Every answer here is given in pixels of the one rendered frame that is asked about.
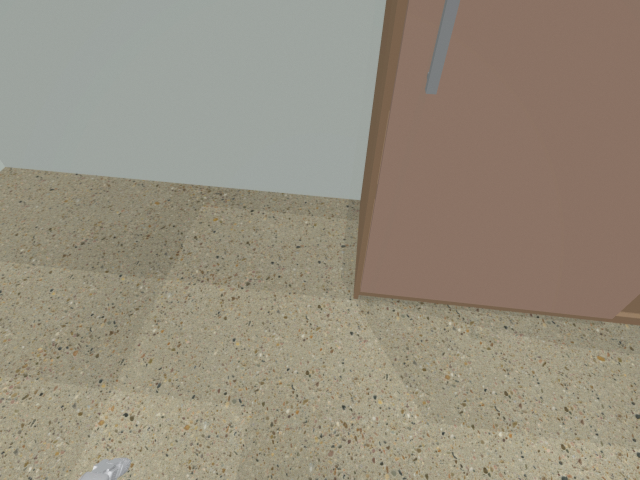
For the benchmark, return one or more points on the handle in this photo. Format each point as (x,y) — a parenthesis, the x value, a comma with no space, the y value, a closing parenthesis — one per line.
(441,46)

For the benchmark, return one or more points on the left robot hand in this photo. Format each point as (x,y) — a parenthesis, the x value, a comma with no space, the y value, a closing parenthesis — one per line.
(108,469)

